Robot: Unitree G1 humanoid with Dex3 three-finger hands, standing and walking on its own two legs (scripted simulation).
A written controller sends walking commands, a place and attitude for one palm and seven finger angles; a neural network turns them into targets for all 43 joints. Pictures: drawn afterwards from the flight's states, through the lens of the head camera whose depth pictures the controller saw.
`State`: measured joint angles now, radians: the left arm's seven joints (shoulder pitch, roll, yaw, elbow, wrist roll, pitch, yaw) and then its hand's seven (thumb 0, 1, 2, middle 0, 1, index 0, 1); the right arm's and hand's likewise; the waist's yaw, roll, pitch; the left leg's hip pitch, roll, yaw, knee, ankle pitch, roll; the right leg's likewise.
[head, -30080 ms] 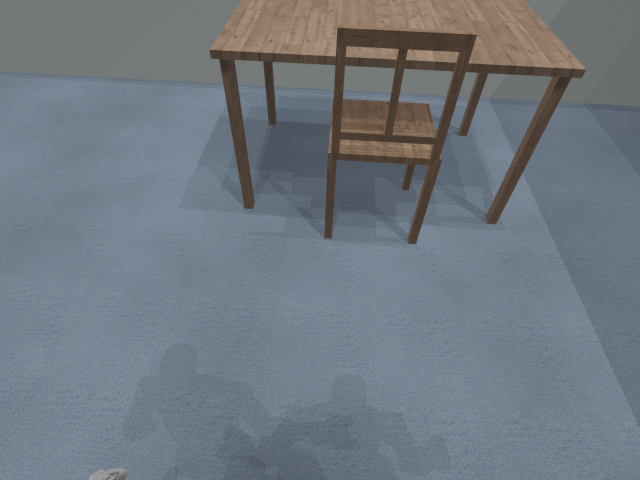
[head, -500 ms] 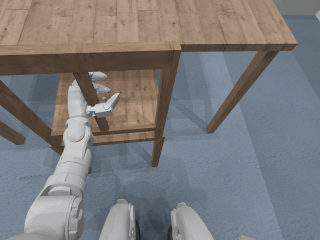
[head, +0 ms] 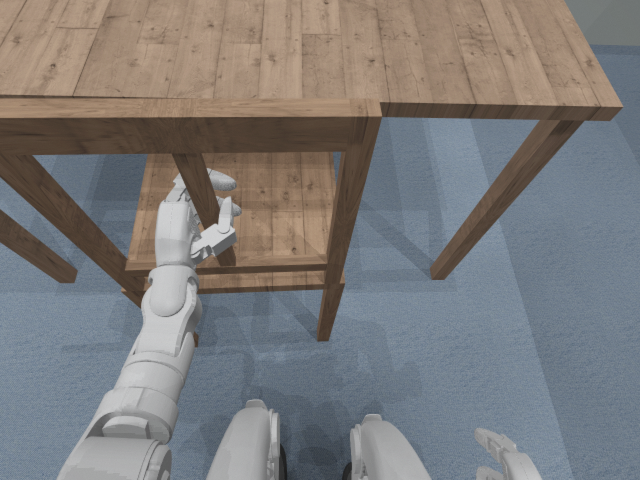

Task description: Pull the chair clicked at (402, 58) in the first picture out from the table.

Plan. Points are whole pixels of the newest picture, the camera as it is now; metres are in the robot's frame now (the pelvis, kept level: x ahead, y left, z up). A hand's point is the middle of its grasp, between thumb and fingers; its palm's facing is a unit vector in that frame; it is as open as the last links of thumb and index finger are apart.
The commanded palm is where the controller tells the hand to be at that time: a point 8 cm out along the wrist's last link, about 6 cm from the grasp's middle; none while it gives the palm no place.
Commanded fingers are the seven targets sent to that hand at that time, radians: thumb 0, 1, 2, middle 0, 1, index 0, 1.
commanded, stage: step backward, pulling the chair out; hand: left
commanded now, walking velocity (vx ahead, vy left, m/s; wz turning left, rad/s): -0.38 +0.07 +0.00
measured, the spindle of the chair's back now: (211, 217) +0.44 +0.14 +0.01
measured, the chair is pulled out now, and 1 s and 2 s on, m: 0.04 0.13 0.16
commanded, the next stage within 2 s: none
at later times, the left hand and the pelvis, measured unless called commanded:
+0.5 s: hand (221, 237) +0.39 +0.12 +0.04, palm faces -0.04 -0.99 -0.11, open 5.3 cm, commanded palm +0.36 +0.17 +0.04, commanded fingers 0.00 0.90 0.90 -0.50 -1.45 -0.50 -1.45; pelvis +0.00 +0.02 +0.10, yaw -3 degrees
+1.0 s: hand (235, 298) +0.32 +0.10 +0.04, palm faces -0.01 -0.99 -0.12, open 5.3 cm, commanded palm +0.32 +0.15 +0.04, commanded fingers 0.00 0.90 0.90 -0.50 -1.45 -0.50 -1.45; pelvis -0.04 -0.01 +0.11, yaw -1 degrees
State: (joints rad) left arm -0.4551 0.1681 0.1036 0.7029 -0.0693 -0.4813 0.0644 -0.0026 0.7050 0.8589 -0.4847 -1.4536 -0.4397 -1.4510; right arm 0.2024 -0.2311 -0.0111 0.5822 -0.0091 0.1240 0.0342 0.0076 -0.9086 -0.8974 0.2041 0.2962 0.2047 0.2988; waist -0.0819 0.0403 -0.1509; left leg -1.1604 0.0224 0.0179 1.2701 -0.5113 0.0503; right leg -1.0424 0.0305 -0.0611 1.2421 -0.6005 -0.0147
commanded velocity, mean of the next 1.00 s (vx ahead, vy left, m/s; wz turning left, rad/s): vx -0.38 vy -0.02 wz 0.06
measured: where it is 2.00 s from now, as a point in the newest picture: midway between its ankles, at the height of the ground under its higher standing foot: outside the picture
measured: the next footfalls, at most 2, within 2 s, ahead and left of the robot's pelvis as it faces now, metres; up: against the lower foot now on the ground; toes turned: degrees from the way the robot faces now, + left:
left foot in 2.00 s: -0.08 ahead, +0.13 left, +0.00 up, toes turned +0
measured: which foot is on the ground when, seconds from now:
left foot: down 0.00-1.00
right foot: down 0.00-1.00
